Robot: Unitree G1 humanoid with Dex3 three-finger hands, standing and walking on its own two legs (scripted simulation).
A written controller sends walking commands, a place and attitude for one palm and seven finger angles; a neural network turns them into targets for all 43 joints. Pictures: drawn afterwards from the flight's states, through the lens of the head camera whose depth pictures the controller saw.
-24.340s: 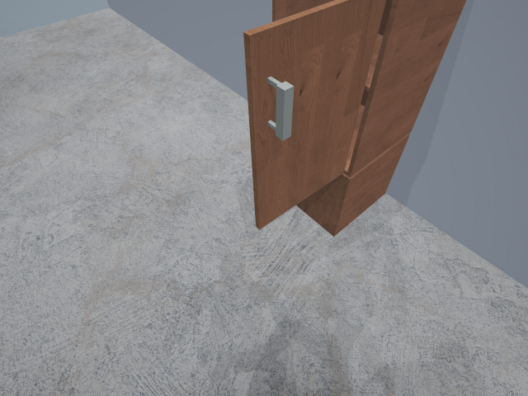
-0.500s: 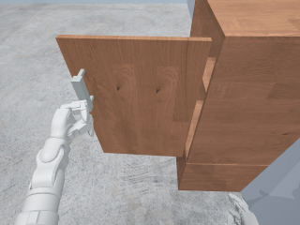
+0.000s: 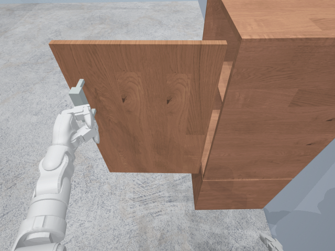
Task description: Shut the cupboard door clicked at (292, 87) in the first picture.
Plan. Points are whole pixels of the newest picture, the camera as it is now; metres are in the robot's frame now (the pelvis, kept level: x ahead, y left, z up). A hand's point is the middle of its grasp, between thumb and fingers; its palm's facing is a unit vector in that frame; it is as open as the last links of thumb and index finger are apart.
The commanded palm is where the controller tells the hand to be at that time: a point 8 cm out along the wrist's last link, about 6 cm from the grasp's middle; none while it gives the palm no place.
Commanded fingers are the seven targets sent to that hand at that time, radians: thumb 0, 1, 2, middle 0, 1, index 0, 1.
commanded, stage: bring the fist close to the handle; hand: left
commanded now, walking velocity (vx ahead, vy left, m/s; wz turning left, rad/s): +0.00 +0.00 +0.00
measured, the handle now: (85, 103) +0.46 +0.24 +0.11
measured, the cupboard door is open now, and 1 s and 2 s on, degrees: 88 77 59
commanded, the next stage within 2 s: push the door shut along its arc in 0.12 s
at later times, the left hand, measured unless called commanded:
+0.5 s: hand (96, 120) +0.40 +0.19 +0.11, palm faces -0.01 -1.00 -0.01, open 3.1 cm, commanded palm +0.39 +0.23 +0.11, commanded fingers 0.00 0.90 0.90 -1.30 -1.50 -1.30 -1.50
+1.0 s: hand (116, 101) +0.46 +0.15 +0.11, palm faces -0.17 -0.98 -0.01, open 3.1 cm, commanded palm +0.45 +0.21 +0.11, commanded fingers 0.00 0.90 0.90 -1.30 -1.50 -1.30 -1.50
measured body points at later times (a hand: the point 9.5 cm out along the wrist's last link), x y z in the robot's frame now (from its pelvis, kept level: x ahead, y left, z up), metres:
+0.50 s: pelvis -0.01 +0.01 +0.00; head +0.02 +0.01 +0.45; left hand +0.39 +0.25 +0.11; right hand +0.12 -0.24 -0.11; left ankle +0.01 +0.11 -0.73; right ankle -0.02 -0.09 -0.73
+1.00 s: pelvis -0.01 +0.01 -0.01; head +0.05 +0.01 +0.44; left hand +0.46 +0.21 +0.11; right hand +0.02 -0.26 -0.13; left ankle +0.01 +0.11 -0.73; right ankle -0.02 -0.09 -0.73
